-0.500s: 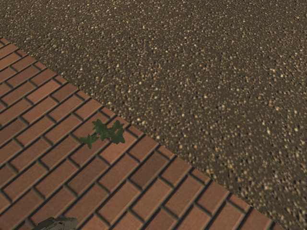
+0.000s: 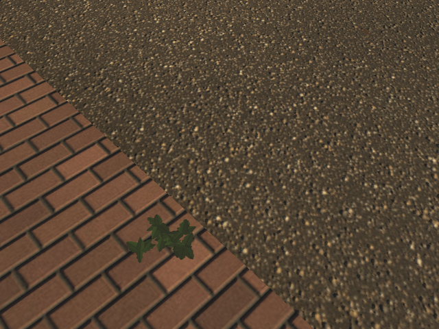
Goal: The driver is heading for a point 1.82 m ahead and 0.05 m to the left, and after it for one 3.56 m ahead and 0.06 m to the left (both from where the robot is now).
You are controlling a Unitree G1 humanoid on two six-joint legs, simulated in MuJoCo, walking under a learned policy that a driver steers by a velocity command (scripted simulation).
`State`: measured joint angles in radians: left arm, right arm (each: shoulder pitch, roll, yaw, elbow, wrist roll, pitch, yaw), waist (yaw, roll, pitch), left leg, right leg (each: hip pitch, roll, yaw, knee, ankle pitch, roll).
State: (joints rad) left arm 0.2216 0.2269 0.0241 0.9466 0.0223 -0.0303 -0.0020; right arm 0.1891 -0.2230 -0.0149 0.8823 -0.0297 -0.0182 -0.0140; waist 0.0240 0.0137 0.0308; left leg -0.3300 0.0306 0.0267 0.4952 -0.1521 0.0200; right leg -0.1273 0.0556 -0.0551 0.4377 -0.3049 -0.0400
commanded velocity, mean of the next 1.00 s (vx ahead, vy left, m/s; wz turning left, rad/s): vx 0.02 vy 0.00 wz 0.00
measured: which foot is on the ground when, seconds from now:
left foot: down 0.00-1.00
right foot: down 0.00-1.00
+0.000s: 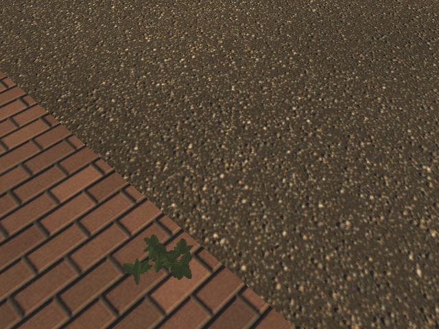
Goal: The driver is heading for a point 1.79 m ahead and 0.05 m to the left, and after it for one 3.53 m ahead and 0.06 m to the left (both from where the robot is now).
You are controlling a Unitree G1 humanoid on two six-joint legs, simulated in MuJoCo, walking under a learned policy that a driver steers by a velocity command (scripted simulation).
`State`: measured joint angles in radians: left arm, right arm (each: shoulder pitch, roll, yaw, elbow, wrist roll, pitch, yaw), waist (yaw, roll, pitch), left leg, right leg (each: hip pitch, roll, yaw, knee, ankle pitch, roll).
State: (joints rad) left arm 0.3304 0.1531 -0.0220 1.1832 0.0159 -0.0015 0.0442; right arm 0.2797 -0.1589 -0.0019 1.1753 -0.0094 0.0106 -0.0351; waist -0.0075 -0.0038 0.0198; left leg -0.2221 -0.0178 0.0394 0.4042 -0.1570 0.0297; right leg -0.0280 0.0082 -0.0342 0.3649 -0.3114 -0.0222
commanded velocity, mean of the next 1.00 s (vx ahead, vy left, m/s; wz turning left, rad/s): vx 0.41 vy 0.00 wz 0.00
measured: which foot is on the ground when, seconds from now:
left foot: down 0.00-0.72, up 0.74-1.00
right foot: down 0.00-0.26, up 0.28-0.70, down 0.72-1.00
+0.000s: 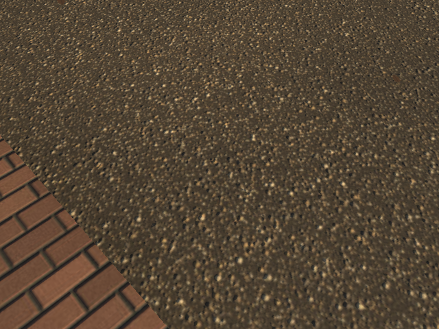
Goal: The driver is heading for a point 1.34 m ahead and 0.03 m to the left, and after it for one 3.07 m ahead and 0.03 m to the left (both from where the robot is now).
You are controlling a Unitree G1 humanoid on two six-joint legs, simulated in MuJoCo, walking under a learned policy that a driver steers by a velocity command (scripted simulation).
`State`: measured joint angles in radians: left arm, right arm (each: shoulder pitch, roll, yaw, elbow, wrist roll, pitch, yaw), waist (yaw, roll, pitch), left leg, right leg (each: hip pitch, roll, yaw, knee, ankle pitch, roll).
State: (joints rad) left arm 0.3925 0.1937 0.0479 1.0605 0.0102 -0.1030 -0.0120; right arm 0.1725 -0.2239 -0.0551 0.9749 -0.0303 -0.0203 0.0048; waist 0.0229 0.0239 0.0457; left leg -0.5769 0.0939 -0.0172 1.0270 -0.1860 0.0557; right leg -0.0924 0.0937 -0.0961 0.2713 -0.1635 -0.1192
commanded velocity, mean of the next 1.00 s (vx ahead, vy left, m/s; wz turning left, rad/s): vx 0.50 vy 0.00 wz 0.00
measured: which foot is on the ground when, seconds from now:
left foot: up 0.00-0.30, down 0.32-0.98, up 1.00-1.00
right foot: down 0.00-0.34, up 0.36-0.94, down 0.96-1.00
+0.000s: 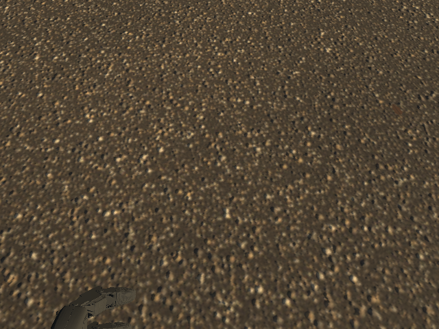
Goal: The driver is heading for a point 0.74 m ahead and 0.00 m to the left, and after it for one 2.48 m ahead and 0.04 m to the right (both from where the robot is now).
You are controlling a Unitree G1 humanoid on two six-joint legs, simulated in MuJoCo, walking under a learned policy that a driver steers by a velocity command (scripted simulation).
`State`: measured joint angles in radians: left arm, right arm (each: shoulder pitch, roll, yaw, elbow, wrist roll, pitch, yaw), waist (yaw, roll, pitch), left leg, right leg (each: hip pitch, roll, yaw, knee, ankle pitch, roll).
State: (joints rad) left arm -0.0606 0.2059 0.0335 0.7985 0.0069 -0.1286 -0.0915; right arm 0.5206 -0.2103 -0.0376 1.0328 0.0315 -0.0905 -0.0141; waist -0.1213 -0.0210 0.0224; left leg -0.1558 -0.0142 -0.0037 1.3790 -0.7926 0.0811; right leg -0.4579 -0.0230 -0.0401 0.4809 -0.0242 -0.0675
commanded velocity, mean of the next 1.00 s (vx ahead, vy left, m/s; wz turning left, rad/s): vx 0.50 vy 0.00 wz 0.00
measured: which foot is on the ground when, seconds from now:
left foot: up 0.00-0.40, down 0.42-1.00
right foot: down 0.00-0.44, up 0.46-0.96, down 0.98-1.00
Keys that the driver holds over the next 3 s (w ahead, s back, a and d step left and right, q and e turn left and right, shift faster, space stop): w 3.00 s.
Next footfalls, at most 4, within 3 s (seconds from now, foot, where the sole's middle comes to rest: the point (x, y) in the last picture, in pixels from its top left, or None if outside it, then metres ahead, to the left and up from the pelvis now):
0.42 left None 0.40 0.14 -0.77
0.98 right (233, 247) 0.71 -0.10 -0.77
1.50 left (156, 179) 1.02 0.14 -0.77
2.08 right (214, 117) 1.32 -0.11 -0.77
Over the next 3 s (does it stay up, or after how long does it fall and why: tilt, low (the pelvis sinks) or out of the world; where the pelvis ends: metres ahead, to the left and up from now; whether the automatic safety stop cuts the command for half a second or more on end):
stays up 1.65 0.03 0.02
